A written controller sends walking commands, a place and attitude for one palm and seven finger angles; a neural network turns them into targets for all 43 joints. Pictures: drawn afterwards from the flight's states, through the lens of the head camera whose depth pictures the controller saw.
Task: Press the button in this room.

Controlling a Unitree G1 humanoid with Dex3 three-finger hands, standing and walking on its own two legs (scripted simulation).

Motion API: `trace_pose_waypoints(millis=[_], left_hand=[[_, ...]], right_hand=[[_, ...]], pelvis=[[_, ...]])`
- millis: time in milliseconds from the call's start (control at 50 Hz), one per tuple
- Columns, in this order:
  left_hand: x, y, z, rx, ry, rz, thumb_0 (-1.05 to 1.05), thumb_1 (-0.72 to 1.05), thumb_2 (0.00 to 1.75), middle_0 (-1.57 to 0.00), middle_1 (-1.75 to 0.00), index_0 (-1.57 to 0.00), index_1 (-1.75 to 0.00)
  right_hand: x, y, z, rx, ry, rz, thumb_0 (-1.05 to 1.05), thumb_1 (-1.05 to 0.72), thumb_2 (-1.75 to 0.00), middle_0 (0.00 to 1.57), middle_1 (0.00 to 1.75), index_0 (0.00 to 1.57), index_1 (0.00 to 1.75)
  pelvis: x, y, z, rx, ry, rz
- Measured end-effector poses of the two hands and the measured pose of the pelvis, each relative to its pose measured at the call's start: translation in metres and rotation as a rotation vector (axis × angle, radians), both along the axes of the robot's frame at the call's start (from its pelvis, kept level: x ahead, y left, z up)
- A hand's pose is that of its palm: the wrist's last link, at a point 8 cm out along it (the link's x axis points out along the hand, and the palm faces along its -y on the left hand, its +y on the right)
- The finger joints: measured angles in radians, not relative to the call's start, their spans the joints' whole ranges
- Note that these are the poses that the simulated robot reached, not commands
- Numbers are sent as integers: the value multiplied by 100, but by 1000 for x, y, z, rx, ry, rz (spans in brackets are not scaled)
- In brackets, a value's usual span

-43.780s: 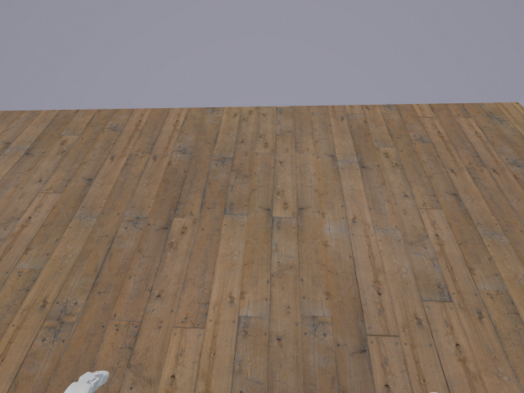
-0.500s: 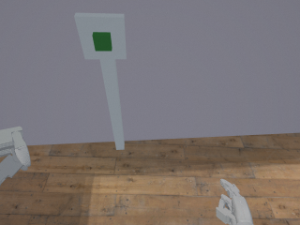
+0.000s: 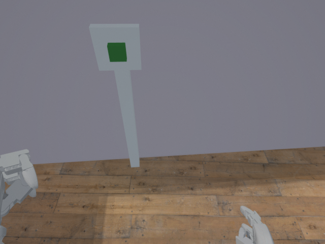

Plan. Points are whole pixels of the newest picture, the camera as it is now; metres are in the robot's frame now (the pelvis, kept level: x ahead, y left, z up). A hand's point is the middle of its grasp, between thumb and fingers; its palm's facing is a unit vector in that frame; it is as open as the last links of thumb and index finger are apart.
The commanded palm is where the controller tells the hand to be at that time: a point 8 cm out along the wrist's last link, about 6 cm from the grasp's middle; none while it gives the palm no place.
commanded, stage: stop stepping back and stand still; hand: left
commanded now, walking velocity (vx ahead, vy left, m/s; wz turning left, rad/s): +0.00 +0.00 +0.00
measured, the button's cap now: (117, 51) +0.70 +0.21 +0.12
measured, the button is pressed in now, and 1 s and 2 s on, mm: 0 0 0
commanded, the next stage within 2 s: let the arm hang, fingers relaxed in 0.50 s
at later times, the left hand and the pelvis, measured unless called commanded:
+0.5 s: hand (21, 195) +0.17 +0.25 +0.15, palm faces +0.41 -0.81 -0.42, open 3.1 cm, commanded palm +0.11 +0.29 +0.17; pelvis -0.02 +0.01 +0.00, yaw +1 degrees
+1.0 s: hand out of the picture +0.01 +0.19 -0.18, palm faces +0.02 -0.98 -0.20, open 3.9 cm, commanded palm none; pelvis -0.02 -0.01 -0.01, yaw +2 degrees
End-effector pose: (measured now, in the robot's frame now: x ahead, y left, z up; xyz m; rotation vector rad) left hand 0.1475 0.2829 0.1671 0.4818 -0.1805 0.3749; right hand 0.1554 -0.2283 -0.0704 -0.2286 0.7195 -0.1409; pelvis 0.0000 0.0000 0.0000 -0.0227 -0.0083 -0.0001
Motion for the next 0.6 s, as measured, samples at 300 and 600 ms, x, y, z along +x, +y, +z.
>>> trace_pose_waypoints(millis=[300, 600], left_hand=[[-22, 8, -1, 4, 1, 12, 1, 89, 90, -131, -150, -130, -150], [-19, 6, 0, 10, -2, 15, 1, 89, 90, -131, -150, -130, -150]], right_hand=[[-20, 4, 1, -13, 1, 4, 2, -90, -90, 20, 30, 20, 30], [-17, 13, -3, 7, 7, 26, 2, -90, -90, 20, 30, 21, 30]], pelvis=[[-18, 5, 1, -6, -8, 8], [-17, 5, 1, -5, -1, 11]])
